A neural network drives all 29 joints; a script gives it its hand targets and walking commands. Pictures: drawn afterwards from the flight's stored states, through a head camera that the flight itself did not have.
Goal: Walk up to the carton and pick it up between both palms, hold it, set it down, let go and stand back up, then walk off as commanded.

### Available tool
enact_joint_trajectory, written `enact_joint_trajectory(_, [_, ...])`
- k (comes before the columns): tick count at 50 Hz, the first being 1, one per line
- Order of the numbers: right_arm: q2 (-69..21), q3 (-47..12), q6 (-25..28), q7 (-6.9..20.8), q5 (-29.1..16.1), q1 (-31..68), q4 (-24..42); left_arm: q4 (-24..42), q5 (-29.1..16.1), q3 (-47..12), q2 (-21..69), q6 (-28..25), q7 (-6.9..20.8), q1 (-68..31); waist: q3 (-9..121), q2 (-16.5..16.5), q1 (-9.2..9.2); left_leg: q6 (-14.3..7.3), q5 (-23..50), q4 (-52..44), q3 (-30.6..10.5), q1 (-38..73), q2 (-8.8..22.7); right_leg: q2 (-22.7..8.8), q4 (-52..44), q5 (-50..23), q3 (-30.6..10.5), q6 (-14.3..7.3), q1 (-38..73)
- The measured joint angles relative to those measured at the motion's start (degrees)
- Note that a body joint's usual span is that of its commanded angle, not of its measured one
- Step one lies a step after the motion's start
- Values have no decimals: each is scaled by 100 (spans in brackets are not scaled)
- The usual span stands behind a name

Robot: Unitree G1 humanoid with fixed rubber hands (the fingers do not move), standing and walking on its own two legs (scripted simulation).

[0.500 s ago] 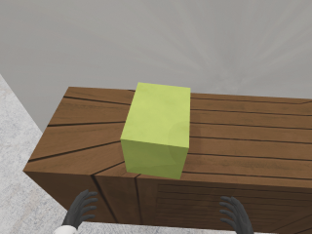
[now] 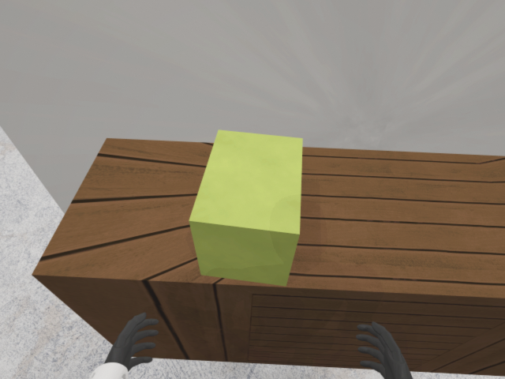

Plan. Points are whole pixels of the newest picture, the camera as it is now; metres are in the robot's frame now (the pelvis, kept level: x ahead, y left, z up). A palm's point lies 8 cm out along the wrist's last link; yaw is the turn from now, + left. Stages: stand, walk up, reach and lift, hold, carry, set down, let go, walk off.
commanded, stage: let go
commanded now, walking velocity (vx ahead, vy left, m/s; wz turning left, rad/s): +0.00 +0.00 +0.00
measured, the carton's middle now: (251, 206) +0.43 +0.03 -0.02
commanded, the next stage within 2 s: stand in 0.18 s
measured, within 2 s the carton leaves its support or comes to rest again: neither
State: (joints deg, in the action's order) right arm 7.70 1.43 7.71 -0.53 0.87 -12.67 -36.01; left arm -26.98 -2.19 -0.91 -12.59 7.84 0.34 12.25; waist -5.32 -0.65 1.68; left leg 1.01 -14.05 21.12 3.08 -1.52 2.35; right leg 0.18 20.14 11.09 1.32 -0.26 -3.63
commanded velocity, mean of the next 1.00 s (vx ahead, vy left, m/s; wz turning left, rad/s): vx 0.00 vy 0.00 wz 0.00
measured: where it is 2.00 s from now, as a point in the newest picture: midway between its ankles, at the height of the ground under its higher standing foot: outside the picture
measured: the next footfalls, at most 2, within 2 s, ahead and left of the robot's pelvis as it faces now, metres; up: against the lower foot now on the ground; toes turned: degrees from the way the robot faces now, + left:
right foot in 1.72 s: -0.22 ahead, -0.09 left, +0.00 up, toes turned +4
left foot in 2.00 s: -0.27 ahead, +0.17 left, +0.00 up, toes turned -5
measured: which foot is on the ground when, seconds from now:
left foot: down 0.00-1.00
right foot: down 0.00-1.00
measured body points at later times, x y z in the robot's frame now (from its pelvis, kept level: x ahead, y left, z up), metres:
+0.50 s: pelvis +0.01 +0.00 -0.01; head +0.00 +0.00 +0.44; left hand +0.13 +0.31 -0.10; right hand +0.14 -0.29 -0.11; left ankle -0.02 +0.12 -0.75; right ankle +0.01 -0.12 -0.75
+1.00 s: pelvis -0.01 +0.00 +0.00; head -0.01 +0.01 +0.45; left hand +0.07 +0.31 -0.12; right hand +0.10 -0.29 -0.12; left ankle -0.02 +0.12 -0.75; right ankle +0.01 -0.12 -0.75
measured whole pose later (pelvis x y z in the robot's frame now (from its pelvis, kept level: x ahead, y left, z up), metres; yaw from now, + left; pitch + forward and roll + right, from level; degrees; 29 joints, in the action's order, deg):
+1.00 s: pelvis -0.01 +0.00 +0.00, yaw +2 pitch -2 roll +0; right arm 20.0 0.4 0.6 0.8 1.1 -9.2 -56.8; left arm -55.1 0.7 0.5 -20.4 -1.3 0.0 10.2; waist -1.4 -0.1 0.3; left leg 0.1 -13.1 23.0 1.1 -8.0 0.6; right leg -1.7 23.2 11.6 3.2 0.3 -9.7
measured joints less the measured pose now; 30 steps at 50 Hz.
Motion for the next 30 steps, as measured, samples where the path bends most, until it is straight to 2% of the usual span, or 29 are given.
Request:
enact_joint_trajectory(11, [87, 11, 242, 68, 68, 131, -365, -118, 128, 69, 63, -50, -42, -33, 16, 27, -69, 3, -71, 116, -24, -139, 16, 11, 51, 40, 23, 1, -103])
enact_joint_trajectory(14, [381, -73, -141, 56, 137, 185, -553, -459, 346, 122, -66, -398, -54, -38, 276, 5, -113, -24, -166, 372, -58, -504, -48, -67, 456, 230, 51, 22, -516])
enact_joint_trajectory(18, [789, 46, -442, 72, 102, 190, -875, -912, 407, 247, -365, -662, -65, -22, 513, 34, -125, -51, -317, 648, -118, -744, -98, -127, 765, 424, 102, 35, -745])
enact_joint_trajectory(30, [1281, 32, -652, 141, 112, 153, -1455, -1873, 404, 258, -813, -884, -26, 47, 616, 82, -153, -97, -267, 595, -156, -756, -181, -210, 802, 442, 135, 58, -774])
